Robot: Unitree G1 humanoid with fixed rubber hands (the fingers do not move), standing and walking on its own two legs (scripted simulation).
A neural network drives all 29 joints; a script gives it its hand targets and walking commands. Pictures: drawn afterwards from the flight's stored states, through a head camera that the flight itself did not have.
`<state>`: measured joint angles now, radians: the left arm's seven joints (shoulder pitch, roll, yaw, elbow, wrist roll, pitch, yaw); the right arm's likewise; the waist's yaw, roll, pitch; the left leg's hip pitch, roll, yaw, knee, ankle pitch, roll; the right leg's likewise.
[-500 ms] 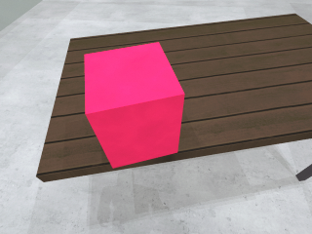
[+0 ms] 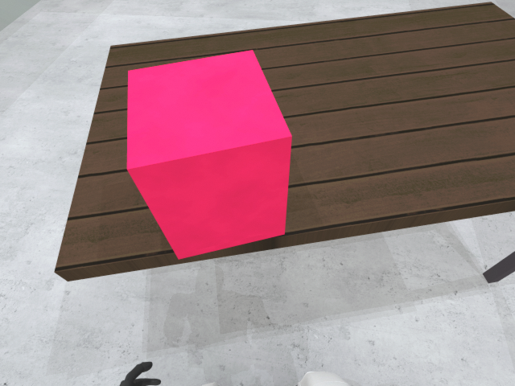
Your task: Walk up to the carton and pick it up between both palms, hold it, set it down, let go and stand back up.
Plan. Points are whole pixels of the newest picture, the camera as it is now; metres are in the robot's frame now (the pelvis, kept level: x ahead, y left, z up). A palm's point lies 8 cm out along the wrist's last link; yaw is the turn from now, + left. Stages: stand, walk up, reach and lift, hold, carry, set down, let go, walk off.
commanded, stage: reach and lift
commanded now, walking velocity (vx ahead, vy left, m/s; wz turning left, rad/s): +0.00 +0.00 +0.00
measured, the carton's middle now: (213, 160) +0.44 +0.10 +0.07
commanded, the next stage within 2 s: none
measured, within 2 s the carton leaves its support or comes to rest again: neither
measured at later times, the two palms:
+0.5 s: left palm (120, 364) +0.15 +0.25 -0.09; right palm (393, 368) +0.16 -0.19 -0.11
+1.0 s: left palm (110, 370) +0.14 +0.25 -0.06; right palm (413, 371) +0.15 -0.20 -0.07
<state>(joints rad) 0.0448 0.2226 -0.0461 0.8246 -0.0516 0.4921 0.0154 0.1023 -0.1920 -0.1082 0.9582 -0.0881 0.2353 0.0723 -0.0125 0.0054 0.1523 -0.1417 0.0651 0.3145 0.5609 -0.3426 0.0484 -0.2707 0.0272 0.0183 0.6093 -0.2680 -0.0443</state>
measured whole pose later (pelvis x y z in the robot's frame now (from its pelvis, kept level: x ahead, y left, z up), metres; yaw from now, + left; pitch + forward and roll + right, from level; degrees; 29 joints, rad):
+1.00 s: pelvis +0.01 +0.00 +0.01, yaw +5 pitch -3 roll -1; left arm 0.22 0.22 0.00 0.39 -0.02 0.25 0.03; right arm 0.33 -0.15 -0.03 0.47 0.07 0.03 0.05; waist 0.01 -0.01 0.07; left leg -0.12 0.01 0.15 0.44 -0.26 0.05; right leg -0.17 0.02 -0.07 0.41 -0.19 -0.03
